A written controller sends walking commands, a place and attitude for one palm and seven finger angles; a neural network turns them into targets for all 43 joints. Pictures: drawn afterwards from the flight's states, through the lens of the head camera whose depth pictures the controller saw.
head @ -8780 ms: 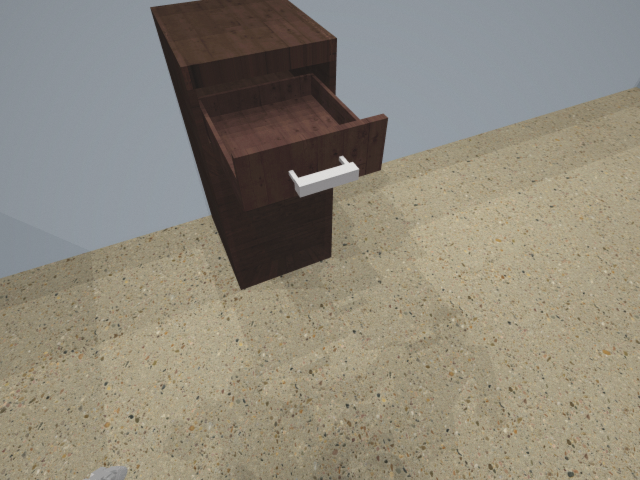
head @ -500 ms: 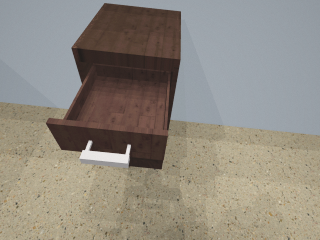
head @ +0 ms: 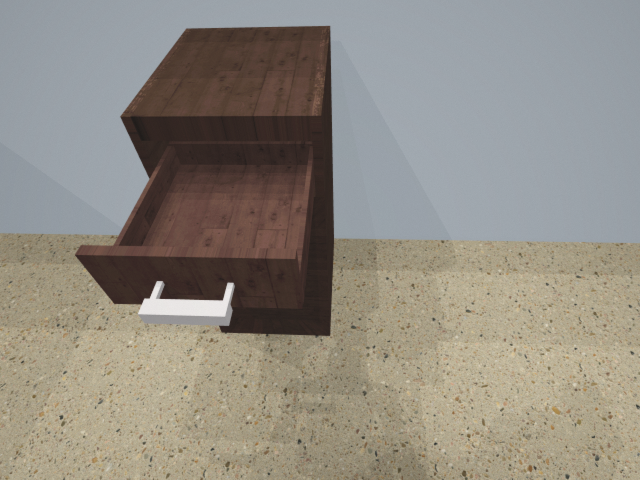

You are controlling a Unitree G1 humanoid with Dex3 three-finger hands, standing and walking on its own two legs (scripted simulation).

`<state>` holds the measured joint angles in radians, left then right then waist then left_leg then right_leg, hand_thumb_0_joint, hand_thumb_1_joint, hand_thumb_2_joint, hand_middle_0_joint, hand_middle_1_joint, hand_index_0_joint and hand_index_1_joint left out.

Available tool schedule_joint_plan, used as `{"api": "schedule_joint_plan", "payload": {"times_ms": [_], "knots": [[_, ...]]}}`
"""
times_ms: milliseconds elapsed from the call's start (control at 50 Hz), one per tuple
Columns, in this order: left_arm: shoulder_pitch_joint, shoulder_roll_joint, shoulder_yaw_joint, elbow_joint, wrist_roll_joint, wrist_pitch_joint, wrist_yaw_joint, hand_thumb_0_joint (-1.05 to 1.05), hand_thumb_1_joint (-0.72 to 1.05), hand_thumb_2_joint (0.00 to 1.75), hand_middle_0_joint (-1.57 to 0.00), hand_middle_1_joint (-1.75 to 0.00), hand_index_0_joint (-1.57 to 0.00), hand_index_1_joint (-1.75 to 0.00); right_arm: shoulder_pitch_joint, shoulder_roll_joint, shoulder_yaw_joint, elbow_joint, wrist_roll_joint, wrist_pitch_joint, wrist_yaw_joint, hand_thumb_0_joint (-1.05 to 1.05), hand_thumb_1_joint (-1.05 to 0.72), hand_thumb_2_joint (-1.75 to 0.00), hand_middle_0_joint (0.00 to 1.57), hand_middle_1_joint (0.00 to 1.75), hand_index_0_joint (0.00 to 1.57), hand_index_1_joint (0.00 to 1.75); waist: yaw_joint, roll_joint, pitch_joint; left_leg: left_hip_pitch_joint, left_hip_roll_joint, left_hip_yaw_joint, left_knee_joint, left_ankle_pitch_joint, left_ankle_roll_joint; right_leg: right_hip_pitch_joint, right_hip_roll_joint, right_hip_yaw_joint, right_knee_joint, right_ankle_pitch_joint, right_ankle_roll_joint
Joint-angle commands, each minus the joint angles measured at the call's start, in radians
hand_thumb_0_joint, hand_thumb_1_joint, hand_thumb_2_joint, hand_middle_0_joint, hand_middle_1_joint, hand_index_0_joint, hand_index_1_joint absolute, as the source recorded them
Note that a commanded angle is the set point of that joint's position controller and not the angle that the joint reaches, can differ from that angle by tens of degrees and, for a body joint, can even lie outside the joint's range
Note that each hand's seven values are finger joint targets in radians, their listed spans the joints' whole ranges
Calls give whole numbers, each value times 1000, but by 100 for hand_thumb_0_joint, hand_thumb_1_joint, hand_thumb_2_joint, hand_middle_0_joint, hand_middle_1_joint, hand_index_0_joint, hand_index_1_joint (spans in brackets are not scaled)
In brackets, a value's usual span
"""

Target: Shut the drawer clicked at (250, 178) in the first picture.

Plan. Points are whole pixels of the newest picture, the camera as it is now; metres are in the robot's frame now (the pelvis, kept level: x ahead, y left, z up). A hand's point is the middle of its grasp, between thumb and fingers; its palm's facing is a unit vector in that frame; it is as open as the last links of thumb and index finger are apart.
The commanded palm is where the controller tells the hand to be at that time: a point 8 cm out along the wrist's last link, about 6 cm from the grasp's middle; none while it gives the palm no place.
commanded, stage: come to a stop and stand still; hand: left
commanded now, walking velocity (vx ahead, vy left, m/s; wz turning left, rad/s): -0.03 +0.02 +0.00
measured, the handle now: (190, 299) +0.38 +0.24 -0.04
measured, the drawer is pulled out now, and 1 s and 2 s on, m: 0.30 0.30 0.30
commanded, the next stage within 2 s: look again from close up in 0.66 s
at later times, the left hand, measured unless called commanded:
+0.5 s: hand out of the picture +0.01 +0.26 -0.18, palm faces +0.00 -0.97 -0.23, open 7.4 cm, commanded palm none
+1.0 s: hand out of the picture +0.00 +0.23 -0.18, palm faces -0.01 -0.98 -0.18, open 7.4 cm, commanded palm none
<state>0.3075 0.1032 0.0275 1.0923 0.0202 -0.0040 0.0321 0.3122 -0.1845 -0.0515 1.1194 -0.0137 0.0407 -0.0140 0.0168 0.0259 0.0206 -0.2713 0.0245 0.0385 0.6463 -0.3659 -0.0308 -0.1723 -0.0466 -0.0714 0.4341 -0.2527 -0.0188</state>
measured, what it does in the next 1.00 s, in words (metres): steps on the spot: left foot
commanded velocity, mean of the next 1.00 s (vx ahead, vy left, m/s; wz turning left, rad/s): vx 0.00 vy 0.00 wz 0.00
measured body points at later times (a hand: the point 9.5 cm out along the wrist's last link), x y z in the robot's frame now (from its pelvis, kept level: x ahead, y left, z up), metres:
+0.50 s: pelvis -0.01 +0.07 -0.01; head -0.01 +0.08 +0.44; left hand +0.01 +0.31 -0.16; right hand +0.02 -0.16 -0.16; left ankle -0.03 +0.14 -0.75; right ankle -0.01 -0.10 -0.74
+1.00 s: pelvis +0.00 +0.06 -0.01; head +0.01 +0.06 +0.44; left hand +0.00 +0.28 -0.17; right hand -0.02 -0.15 -0.17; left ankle -0.03 +0.14 -0.75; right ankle -0.01 -0.10 -0.74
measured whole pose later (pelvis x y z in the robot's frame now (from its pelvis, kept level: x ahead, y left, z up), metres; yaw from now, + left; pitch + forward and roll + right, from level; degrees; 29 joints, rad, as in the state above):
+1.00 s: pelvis +0.00 +0.06 -0.01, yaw -2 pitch -2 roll +0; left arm 0.29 0.14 -0.01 1.10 0.01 0.01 0.04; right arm 0.29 -0.14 0.02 1.13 -0.01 -0.02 -0.02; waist 0.00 0.00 0.06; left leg -0.13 -0.03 0.11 0.46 -0.30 0.06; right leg -0.18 -0.10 -0.02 0.48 -0.26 0.07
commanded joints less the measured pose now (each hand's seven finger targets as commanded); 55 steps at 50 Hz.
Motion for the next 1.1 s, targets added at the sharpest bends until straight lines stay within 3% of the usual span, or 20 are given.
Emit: {"api": "schedule_joint_plan", "payload": {"times_ms": [0,20,40,60,80,100,140,160,220,240,280,320,400,620,780,1000,1080], "knots": [[41,196,44,-10,-6,-10,17,0,90,90,-20,-30,-20,-30,1,-15,6,-52,11,-36,-17,0,-90,-90,20,30,20,30,6,-192,-26,55,4,9,-236,131,-3,62,-223,173,-26,483,-98],[26,174,40,-11,-11,-6,17,0,90,90,-20,-30,-20,-30,25,-23,8,-36,9,-42,-21,0,-90,-90,20,30,20,30,-5,-147,-24,132,25,-11,-284,227,8,-2,-182,145,-4,387,-67],[141,166,16,13,-1,-35,50,0,90,90,-20,-30,-20,-30,-88,-70,9,-118,0,-54,-6,0,-90,-90,20,30,20,30,39,-101,49,23,43,15,-24,139,3,-11,-163,209,-1,662,-24],[69,227,30,-51,9,-49,42,0,90,90,-20,-30,-20,-30,8,-25,13,-148,1,-39,0,0,-90,-90,20,30,20,30,-24,-155,-41,-41,35,-2,-10,-39,28,16,-231,233,-58,436,-62],[39,204,26,-66,12,-51,40,0,90,90,-20,-30,-20,-30,29,-21,21,-143,2,-42,1,0,-90,-90,20,30,20,30,-35,-159,-60,11,40,-1,-48,-39,31,-38,-225,217,-54,307,-83],[7,197,27,-88,7,-47,38,0,90,90,-20,-30,-20,-30,75,-15,22,-124,-1,-48,5,0,-90,-90,20,30,20,30,-58,-65,-80,74,34,13,-138,75,31,-39,-174,160,15,278,-78],[18,166,10,-91,-2,-24,27,0,90,90,-20,-30,-20,-30,43,-62,27,-130,-3,-62,5,0,-90,-90,20,30,20,30,-24,145,-33,27,98,-79,-203,291,65,-45,-61,56,104,75,-22],[28,154,1,-88,-1,-15,24,0,90,90,-20,-30,-20,-30,19,-78,30,-143,-1,-64,0,0,-90,-90,20,30,20,30,-13,168,-2,-7,118,-104,-230,324,85,-32,-32,28,101,-6,-7],[35,139,-12,-82,1,-4,16,0,90,90,-20,-30,-20,-30,-1,-93,34,-154,0,-62,-6,0,-90,-90,20,30,20,30,-5,12,80,-65,104,-110,-253,220,90,-32,-29,38,58,-24,-4],[31,142,-14,-84,0,-1,13,0,90,90,-20,-30,-20,-30,-3,-98,37,-156,1,-62,-5,0,-90,-90,20,30,20,30,-7,-13,90,-68,95,-108,-272,159,87,-41,-36,45,48,-29,-3],[28,147,-17,-85,-2,2,9,0,90,90,-20,-30,-20,-30,-7,-109,38,-153,-1,-62,-4,0,-90,-90,20,30,20,30,-10,12,93,-54,93,-115,-311,99,86,-51,-37,47,45,-28,0],[27,153,-18,-91,-1,5,8,0,90,90,-20,-30,-20,-30,-7,-121,40,-147,-2,-66,-6,0,-90,-90,20,30,20,30,-4,51,86,-41,105,-128,-335,155,89,-37,-33,37,61,-13,5],[26,162,-22,-88,-3,5,5,0,90,90,-20,-30,-20,-30,-8,-122,45,-135,-1,-69,-8,0,-90,-90,20,30,20,30,-5,-3,79,-13,98,-119,-341,192,87,-27,-44,51,40,24,7],[26,162,-24,-53,-9,4,8,0,90,90,-20,-30,-20,-30,9,-117,51,-74,1,-75,-15,0,-90,-90,20,30,20,30,-9,-11,41,81,91,-78,-314,384,75,-7,-60,59,32,112,16],[36,144,-22,-27,-10,3,11,0,90,90,-20,-30,-20,-30,23,-92,51,-37,4,-75,-18,0,-90,-90,20,30,20,30,-10,-5,53,81,86,-63,-314,353,74,0,-61,62,21,120,17],[55,125,-21,-6,-6,-6,11,0,90,90,-20,-30,-20,-30,28,-59,48,-11,6,-74,-18,0,-90,-90,20,30,20,30,-12,-52,60,85,77,-46,-298,298,75,-8,-67,75,-6,164,13],[64,121,-22,-1,-7,-10,11,0,90,90,-20,-30,-20,-30,22,-49,48,-5,6,-73,-17,0,-90,-90,20,30,20,30,-12,-34,58,90,72,-35,-295,270,70,-16,-70,81,-19,166,10]]}}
